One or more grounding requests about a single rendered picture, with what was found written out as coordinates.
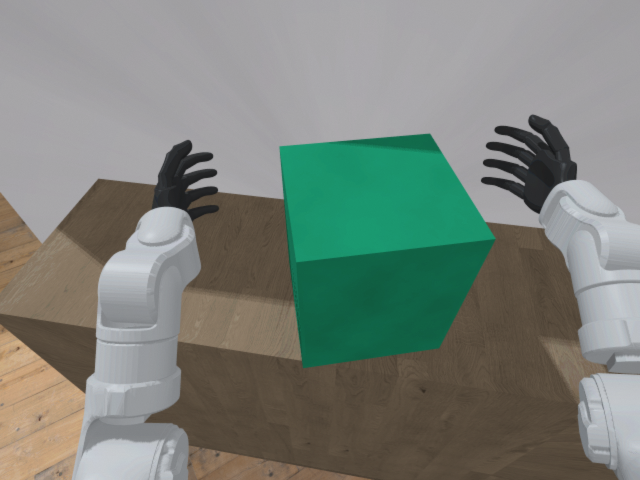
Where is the robot left forearm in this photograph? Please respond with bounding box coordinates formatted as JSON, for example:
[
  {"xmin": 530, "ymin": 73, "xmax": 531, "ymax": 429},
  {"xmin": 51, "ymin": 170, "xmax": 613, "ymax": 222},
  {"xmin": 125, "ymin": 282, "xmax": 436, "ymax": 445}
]
[{"xmin": 72, "ymin": 207, "xmax": 201, "ymax": 480}]

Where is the right robot upper arm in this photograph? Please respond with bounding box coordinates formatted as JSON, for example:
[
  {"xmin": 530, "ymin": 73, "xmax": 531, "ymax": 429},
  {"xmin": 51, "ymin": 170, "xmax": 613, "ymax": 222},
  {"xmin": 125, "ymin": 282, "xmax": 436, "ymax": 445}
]
[{"xmin": 578, "ymin": 373, "xmax": 640, "ymax": 480}]

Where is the carton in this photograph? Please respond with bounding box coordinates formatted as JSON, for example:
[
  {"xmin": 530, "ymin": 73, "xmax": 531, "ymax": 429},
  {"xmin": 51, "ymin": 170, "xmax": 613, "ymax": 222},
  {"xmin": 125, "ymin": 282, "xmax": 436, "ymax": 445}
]
[{"xmin": 279, "ymin": 134, "xmax": 496, "ymax": 368}]

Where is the robot left hand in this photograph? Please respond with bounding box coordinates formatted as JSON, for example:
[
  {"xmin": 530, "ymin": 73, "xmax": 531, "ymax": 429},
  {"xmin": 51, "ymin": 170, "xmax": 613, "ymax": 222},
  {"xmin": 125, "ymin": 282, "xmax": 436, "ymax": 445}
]
[{"xmin": 152, "ymin": 140, "xmax": 219, "ymax": 222}]

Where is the pedestal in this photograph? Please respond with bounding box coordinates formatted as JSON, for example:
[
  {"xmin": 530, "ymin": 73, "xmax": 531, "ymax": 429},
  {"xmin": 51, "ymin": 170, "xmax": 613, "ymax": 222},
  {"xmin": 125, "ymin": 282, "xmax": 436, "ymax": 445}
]
[{"xmin": 0, "ymin": 179, "xmax": 640, "ymax": 480}]

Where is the robot right forearm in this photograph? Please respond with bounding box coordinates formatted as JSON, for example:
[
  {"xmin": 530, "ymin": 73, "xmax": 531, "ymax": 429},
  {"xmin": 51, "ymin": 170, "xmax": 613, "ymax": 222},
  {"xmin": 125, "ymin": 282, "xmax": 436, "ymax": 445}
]
[{"xmin": 539, "ymin": 180, "xmax": 640, "ymax": 374}]

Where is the left robot upper arm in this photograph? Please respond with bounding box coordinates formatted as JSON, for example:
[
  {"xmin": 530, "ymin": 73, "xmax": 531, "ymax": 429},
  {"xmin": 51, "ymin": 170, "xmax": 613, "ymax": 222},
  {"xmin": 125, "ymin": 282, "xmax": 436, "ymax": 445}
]
[{"xmin": 75, "ymin": 423, "xmax": 189, "ymax": 480}]

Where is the robot right hand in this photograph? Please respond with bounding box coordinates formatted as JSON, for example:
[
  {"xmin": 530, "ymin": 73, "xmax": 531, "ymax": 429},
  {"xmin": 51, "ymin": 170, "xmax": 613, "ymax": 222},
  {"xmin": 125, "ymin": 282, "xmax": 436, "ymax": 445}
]
[{"xmin": 481, "ymin": 115, "xmax": 577, "ymax": 214}]

